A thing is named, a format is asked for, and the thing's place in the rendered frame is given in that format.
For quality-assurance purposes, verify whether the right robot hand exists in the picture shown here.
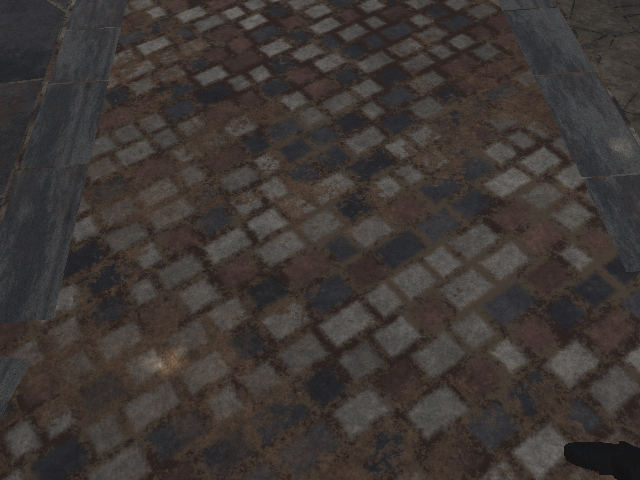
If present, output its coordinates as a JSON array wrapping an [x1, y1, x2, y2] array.
[[564, 441, 640, 480]]

